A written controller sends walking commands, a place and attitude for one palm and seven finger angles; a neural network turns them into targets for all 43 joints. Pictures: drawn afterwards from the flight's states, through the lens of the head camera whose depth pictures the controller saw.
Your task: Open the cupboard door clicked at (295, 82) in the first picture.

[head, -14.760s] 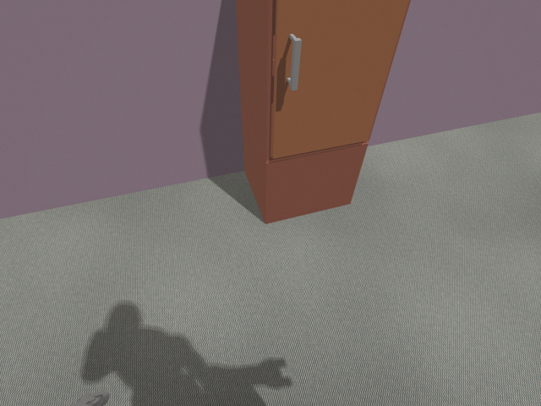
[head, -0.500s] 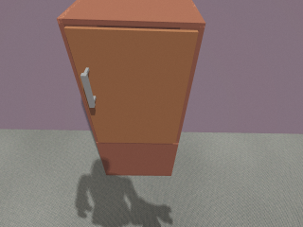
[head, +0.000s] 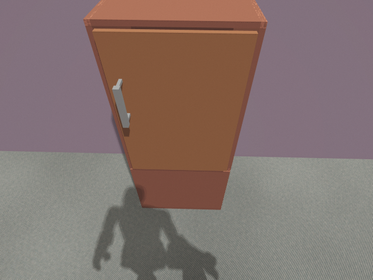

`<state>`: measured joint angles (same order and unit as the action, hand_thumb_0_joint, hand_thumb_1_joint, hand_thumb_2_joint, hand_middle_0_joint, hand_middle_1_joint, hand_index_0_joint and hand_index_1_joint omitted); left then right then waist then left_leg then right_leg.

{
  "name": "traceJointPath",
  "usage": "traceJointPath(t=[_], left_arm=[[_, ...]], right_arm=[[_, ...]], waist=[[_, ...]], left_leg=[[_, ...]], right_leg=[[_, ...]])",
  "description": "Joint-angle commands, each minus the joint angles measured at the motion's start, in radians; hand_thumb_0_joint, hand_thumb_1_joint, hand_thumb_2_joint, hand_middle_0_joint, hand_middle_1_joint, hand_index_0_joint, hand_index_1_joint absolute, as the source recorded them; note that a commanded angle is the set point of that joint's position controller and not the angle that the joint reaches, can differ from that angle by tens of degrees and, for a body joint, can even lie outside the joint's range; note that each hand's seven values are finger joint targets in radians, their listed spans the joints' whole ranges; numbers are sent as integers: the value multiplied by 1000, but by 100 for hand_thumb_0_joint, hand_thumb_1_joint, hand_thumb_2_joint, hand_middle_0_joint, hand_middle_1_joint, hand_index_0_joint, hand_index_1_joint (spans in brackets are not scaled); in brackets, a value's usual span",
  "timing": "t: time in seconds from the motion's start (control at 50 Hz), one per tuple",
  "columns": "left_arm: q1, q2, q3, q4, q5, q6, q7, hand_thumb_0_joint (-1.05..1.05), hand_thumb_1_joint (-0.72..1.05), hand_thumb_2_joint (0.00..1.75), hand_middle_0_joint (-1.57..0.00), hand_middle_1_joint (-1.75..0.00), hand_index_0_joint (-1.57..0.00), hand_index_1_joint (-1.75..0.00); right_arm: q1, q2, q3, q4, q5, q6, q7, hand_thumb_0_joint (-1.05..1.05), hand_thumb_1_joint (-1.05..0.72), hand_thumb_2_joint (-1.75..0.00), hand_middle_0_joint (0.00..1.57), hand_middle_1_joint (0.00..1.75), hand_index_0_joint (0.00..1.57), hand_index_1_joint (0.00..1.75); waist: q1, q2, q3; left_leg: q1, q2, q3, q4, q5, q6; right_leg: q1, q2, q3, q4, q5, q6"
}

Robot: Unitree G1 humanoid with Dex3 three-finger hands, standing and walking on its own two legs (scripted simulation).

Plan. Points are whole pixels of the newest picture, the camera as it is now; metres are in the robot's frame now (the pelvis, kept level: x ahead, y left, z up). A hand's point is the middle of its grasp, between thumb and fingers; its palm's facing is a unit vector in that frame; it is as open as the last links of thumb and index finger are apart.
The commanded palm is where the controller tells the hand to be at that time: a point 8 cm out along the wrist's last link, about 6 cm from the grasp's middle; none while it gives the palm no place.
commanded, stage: look again from close up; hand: left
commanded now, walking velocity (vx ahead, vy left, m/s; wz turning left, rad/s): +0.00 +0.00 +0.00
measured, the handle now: (123, 104) +0.59 +0.24 +0.04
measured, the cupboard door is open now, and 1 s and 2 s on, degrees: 0 0 0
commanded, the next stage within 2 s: raise the hand with hooked fingers in 0.48 s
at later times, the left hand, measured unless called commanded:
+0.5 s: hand out of the picture +0.10 +0.22 -0.16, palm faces +0.00 -0.97 -0.26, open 7.4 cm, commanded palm none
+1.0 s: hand (99, 253) +0.19 +0.21 -0.07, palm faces +0.06 -1.00 -0.02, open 8.6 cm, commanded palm +0.17 +0.27 -0.04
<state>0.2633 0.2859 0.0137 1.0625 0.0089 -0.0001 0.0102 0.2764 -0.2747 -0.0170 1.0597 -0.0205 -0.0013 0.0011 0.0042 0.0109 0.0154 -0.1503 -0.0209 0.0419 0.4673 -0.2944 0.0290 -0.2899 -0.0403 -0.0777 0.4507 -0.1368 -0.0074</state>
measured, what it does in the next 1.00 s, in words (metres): lowers itself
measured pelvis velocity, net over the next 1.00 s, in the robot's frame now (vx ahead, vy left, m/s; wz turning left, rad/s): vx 0.01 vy -0.02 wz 0.01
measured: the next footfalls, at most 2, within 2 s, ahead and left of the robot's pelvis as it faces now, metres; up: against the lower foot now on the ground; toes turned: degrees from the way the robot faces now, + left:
none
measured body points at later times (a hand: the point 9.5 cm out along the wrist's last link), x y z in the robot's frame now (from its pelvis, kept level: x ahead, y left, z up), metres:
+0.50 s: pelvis +0.03 +0.01 +0.00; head +0.04 +0.01 +0.45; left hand +0.10 +0.27 -0.14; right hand +0.09 -0.26 -0.14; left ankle -0.02 +0.10 -0.74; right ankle +0.07 -0.12 -0.74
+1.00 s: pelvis +0.01 -0.02 -0.08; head +0.08 -0.01 +0.36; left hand +0.18 +0.27 -0.07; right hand +0.24 -0.26 -0.13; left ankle -0.02 +0.10 -0.74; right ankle +0.07 -0.12 -0.74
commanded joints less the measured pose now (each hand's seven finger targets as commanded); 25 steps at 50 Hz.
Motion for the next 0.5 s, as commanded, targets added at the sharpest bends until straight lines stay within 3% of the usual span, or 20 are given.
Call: traceJointPath(t=[0.0, 0.2, 0.32, 0.48], left_arm=[[-45, 151, 24, -56, 1, -33, 14, 0, 90, 90, -20, -30, -20, -30], [-56, 129, 14, -23, 0, -37, 21, 0, 90, 90, -20, -30, -20, -30], [-78, 130, 14, -24, 3, -33, 21, 0, 90, 90, -20, -30, -20, -30], [-102, 140, 18, -31, 3, -34, 19, 0, 90, 90, -20, -30, -20, -30]], right_arm=[[-19, -167, -26, -35, 4, -29, -13, 0, -90, -90, 20, 30, 20, 30], [-60, -153, -17, 5, 7, -35, -24, 0, -90, -90, 20, 30, 20, 30], [-81, -153, -18, 11, 7, -34, -26, 0, -90, -90, 20, 30, 20, 30], [-115, -170, -19, 11, 6, -34, -26, 0, -90, -90, 20, 30, 20, 30]], waist=[[-11, -33, 15], [-8, 0, -21], [-7, 4, 1], [-7, -11, -21]], left_leg=[[-124, 127, -126, -152, 8, 24], [-53, 142, -103, -152, 197, 10], [-42, 146, -99, -163, 225, 6], [-8, 150, -96, -169, 256, 5]], right_leg=[[120, -101, 148, -97, -82, -29], [188, -108, 117, -62, 162, -30], [189, -104, 112, -67, 178, -26], [205, -105, 114, -78, 206, -25]])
